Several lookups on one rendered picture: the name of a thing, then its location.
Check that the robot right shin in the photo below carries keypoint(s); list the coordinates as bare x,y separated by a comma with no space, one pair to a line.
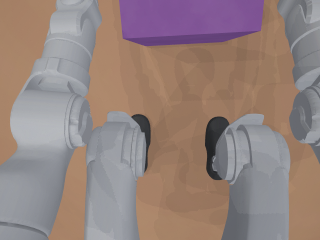
254,119

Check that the carton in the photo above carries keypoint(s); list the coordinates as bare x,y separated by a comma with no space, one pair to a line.
178,22

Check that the robot left upper arm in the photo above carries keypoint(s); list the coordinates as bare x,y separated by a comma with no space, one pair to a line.
48,126

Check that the robot shin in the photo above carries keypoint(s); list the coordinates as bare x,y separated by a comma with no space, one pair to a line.
254,119
112,116

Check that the robot right forearm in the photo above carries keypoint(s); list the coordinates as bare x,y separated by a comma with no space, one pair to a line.
302,30

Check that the robot left forearm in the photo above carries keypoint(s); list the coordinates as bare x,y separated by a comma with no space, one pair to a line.
68,50

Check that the robot left shin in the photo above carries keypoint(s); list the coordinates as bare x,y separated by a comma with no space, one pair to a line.
112,116

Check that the robot right upper arm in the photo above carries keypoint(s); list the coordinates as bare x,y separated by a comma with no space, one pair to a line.
304,118

